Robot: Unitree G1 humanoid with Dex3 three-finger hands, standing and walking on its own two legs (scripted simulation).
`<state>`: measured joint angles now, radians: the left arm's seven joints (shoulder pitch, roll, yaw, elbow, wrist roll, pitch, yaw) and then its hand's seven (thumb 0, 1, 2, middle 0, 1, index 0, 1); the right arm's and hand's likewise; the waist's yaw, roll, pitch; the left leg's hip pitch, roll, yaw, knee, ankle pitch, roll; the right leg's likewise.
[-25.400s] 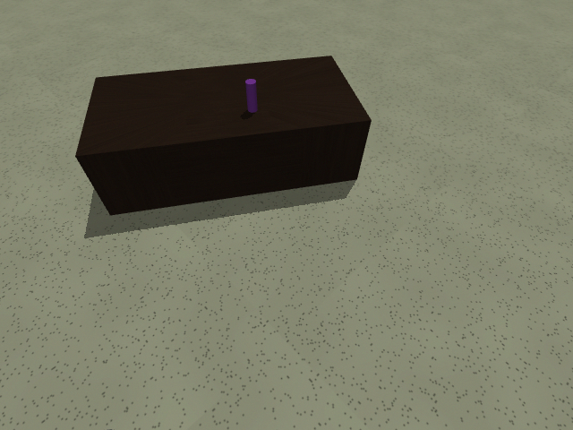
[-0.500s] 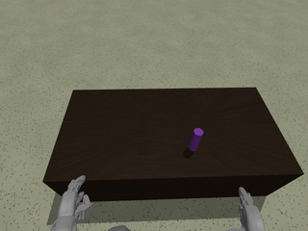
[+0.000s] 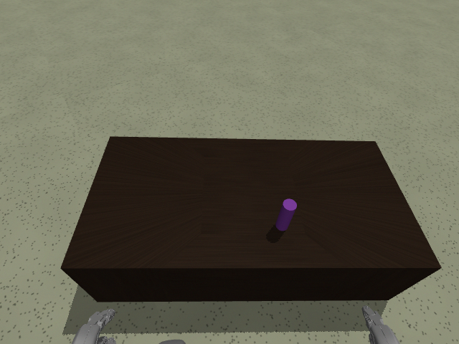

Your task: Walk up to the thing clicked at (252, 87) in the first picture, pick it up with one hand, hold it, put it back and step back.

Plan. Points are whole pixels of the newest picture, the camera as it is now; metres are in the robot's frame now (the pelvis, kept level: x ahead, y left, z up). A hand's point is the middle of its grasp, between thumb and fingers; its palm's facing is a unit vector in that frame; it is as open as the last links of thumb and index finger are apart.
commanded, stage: home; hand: right
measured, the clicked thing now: (285, 215) +0.54 -0.19 -0.32
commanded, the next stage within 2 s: stand in 1.24 s
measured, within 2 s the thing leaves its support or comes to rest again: neither
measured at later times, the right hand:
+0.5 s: hand out of the picture +0.06 -0.24 -0.12, palm faces +0.01 +0.92 -0.40, open 17.3 cm
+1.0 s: hand out of the picture +0.08 -0.23 -0.12, palm faces +0.01 +0.92 -0.39, open 17.5 cm
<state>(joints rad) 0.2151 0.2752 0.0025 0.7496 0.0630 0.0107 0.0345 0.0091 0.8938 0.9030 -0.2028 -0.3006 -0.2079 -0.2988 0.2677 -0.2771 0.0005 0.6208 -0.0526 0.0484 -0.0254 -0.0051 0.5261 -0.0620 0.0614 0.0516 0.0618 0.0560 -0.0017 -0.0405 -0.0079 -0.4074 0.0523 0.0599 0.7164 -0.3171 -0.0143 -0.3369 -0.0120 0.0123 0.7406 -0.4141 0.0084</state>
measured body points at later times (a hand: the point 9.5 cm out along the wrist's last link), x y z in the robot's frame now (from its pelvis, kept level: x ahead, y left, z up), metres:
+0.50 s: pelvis +0.01 +0.01 +0.03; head +0.00 +0.04 +0.48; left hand +0.08 +0.28 -0.13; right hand +0.06 -0.29 -0.09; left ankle +0.04 +0.13 -0.71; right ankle -0.01 -0.12 -0.71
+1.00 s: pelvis +0.02 +0.02 +0.03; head +0.01 +0.04 +0.48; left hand +0.07 +0.30 -0.12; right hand +0.08 -0.28 -0.09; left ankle +0.04 +0.13 -0.71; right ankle -0.01 -0.12 -0.71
